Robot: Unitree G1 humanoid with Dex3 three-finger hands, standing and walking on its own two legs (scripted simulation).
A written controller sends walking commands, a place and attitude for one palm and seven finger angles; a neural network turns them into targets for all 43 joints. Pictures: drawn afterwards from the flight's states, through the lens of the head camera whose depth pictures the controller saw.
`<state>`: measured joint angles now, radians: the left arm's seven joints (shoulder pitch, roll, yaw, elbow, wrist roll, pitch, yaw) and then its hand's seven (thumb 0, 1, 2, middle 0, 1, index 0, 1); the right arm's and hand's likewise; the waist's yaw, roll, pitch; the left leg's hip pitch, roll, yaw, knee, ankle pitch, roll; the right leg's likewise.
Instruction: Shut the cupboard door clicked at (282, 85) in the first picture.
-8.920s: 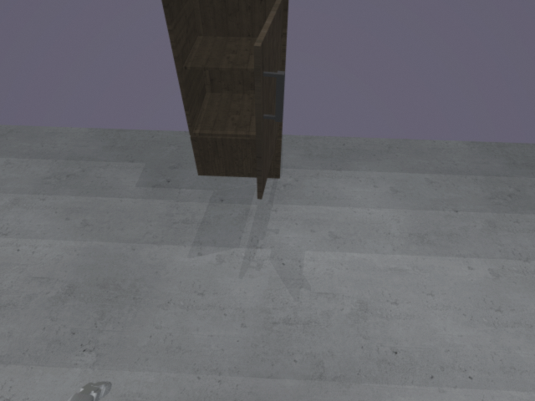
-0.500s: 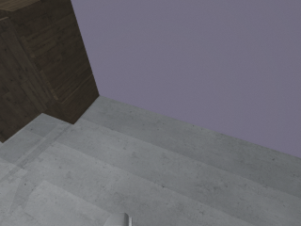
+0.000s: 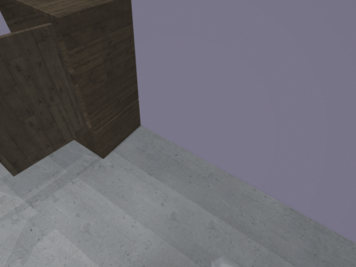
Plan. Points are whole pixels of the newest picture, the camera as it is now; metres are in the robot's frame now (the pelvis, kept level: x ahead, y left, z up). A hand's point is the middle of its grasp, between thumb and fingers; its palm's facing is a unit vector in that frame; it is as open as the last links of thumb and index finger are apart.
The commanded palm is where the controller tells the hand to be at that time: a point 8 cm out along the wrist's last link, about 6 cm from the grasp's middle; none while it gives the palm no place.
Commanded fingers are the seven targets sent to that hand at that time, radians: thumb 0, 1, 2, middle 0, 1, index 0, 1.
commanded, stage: walk to a spot facing it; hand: left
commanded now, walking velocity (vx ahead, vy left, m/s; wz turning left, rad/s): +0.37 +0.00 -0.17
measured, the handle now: out of the picture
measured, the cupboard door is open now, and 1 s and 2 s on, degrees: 83 83 83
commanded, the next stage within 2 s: turn to face it in 0.26 s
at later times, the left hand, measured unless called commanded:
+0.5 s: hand (152, 210) +0.31 +0.09 -0.17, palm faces -0.03 -0.98 -0.20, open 7.4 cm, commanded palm none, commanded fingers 0.00 0.90 0.90 -0.20 -0.30 -0.20 -0.30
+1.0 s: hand (122, 234) +0.24 +0.17 -0.19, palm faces +0.33 -0.92 -0.22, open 7.4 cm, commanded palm none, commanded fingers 0.00 0.90 0.90 -0.20 -0.30 -0.20 -0.30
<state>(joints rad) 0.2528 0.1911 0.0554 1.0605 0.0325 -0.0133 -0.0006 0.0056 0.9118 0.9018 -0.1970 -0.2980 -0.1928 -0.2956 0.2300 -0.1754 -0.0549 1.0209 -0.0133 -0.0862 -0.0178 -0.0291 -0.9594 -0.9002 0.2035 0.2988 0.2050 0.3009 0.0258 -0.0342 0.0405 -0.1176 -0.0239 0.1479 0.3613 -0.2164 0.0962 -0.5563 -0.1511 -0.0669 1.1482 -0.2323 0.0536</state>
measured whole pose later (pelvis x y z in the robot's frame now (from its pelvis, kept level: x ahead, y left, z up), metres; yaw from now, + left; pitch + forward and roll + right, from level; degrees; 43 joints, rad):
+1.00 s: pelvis +0.25 -0.04 -0.02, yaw +15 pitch -1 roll -1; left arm 0.22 0.23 0.07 0.99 0.02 0.06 0.02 0.01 0.91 0.90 -0.20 -0.30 -0.20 -0.30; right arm 0.12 -0.21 -0.05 0.92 -0.03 0.01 0.00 0.00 -0.91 -0.90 0.20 0.30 0.20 0.30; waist 0.02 -0.03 0.09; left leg -0.32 0.03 0.09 0.59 -0.25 0.04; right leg -0.43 -0.11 -0.13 1.08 -0.51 0.07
